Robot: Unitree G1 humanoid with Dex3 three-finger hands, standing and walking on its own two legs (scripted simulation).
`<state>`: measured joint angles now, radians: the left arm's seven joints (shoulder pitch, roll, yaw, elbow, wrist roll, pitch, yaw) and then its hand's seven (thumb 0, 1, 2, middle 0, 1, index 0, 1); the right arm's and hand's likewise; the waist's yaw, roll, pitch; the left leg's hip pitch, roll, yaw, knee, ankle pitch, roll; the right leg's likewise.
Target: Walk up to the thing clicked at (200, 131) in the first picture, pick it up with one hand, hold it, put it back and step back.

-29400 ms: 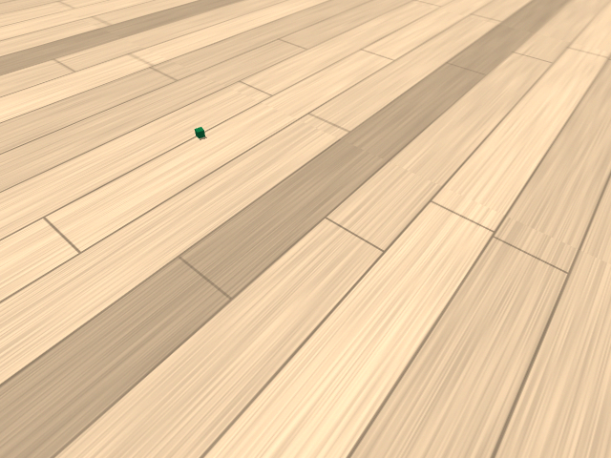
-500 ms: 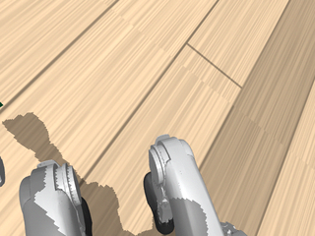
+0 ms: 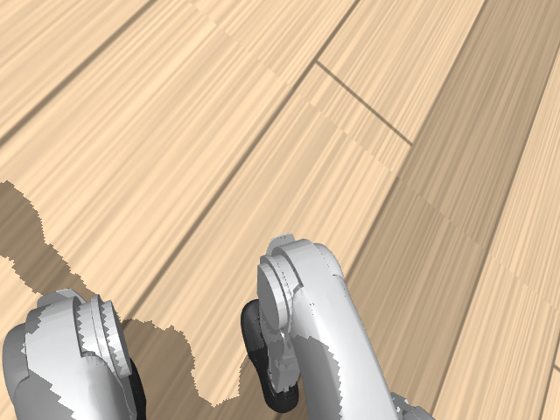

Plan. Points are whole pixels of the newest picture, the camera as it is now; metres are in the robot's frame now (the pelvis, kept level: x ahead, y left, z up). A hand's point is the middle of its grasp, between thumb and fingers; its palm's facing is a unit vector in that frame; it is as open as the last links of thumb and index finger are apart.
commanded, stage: rest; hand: left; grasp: from above
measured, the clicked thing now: out of the picture +0.48 +0.33 -0.24
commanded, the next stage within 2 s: open in 1.30 s
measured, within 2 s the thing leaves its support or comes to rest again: rests again in 0.84 s
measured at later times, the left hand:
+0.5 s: hand out of the picture +0.47 +0.31 -0.23, palm faces -0.39 -0.22 -0.89, open 5.8 cm
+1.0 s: hand out of the picture +0.47 +0.31 -0.24, palm faces -0.38 -0.23 -0.89, open 5.8 cm
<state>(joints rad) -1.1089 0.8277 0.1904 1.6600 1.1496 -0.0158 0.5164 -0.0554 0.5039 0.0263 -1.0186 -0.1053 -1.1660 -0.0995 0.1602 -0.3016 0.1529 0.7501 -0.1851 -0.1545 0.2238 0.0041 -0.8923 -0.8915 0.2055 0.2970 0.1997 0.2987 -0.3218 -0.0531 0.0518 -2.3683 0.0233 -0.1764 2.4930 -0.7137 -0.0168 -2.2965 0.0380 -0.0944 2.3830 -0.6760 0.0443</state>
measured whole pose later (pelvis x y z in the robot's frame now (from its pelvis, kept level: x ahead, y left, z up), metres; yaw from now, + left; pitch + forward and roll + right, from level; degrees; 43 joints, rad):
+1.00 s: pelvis +0.00 +0.01 +0.00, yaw -4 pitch +29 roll -13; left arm -1.17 0.99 0.17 1.80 1.12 -0.03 0.62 -0.06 0.51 0.02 -1.01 -0.11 -1.17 -0.11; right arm 0.13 -0.34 0.30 0.68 -0.23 -0.27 0.29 0.00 -0.89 -0.89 0.21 0.30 0.20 0.30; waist -0.41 -0.12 0.17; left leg -2.35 0.03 -0.24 2.54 -0.73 -0.01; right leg -2.25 0.06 -0.15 2.36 -0.66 0.06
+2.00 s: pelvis -0.01 +0.01 +0.01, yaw -5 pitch +28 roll -15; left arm -1.20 1.09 0.14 1.82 1.11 -0.04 0.62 0.00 -0.08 0.61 -0.49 -0.61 -0.49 -0.61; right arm 0.13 -0.37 0.35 0.63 -0.23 -0.29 0.28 0.00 -0.89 -0.89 0.21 0.30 0.20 0.30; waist -0.44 -0.17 0.23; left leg -2.33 0.03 -0.27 2.52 -0.72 0.00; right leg -2.21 0.07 -0.18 2.31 -0.64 0.07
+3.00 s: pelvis +0.00 +0.01 +0.02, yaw -4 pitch +32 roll -15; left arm -0.95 0.93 0.14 1.36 1.13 -0.04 0.43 0.01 -0.37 0.89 -0.23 -0.83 -0.22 -0.84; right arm 0.18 -0.34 0.24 0.67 -0.18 -0.19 0.29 0.01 -0.90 -0.90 0.21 0.30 0.20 0.30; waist -0.34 -0.05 0.05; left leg -2.33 0.03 -0.25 2.47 -0.73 -0.01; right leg -2.22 0.05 -0.16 2.30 -0.66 0.05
